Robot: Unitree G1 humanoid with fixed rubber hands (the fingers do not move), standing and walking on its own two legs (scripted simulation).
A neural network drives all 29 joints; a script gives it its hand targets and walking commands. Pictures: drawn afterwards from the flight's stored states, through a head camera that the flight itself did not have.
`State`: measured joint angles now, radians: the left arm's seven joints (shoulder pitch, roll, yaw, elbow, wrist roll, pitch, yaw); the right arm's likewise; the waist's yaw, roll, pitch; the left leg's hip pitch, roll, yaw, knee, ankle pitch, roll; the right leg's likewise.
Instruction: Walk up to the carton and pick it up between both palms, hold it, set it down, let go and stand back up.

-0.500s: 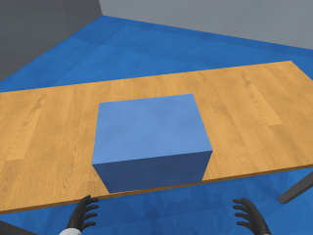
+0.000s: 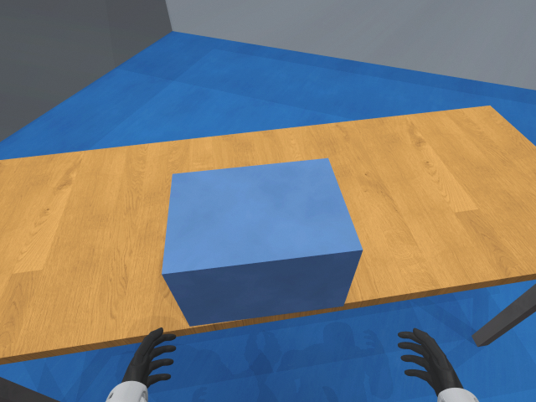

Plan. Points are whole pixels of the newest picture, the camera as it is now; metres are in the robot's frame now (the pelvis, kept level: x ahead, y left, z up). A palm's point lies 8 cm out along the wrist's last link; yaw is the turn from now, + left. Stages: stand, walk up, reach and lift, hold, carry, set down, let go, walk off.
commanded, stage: let go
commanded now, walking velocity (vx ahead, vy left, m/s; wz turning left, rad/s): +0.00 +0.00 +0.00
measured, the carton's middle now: (259, 241) +0.39 +0.05 -0.03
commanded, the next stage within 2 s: stand in 0.26 s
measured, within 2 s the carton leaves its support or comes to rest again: neither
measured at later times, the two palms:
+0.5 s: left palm out of the picture +0.09 +0.29 -0.09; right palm out of the picture +0.10 -0.28 -0.09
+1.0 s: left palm out of the picture +0.02 +0.32 -0.11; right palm out of the picture +0.05 -0.26 -0.10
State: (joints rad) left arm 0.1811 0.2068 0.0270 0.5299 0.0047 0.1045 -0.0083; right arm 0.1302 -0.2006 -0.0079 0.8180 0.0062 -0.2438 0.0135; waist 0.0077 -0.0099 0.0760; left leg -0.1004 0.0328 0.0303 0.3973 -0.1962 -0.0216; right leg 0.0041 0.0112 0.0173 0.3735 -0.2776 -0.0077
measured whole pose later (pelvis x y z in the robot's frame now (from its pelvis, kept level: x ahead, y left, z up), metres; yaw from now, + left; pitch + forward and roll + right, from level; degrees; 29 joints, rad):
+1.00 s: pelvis -0.05 +0.03 +0.00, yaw +2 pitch -5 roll -1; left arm 0.24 0.36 0.02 0.88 0.01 -0.02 -0.01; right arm 0.22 -0.35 -0.01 0.87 -0.01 -0.02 0.00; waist 0.00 0.00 0.06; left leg -0.22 0.00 0.00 0.42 -0.12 0.02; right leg -0.09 -0.02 -0.02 0.39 -0.21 0.03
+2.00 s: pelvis -0.04 +0.02 +0.00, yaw +3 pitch -3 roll -1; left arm 0.21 0.35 0.03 0.96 0.00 -0.03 0.00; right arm 0.21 -0.37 -0.02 0.94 0.00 -0.02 0.00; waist -0.01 0.02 0.05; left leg -0.23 0.01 0.00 0.40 -0.12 0.01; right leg -0.11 -0.02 -0.03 0.40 -0.23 0.02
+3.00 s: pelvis +0.00 +0.01 +0.00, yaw +4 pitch -3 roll +0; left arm 0.18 0.35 0.04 1.04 -0.01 -0.02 0.02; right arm 0.17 -0.35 -0.02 1.01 0.00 -0.02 -0.03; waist 0.01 0.02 0.06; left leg -0.15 0.00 -0.03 0.37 -0.16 -0.01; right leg -0.01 -0.03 -0.05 0.33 -0.26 0.01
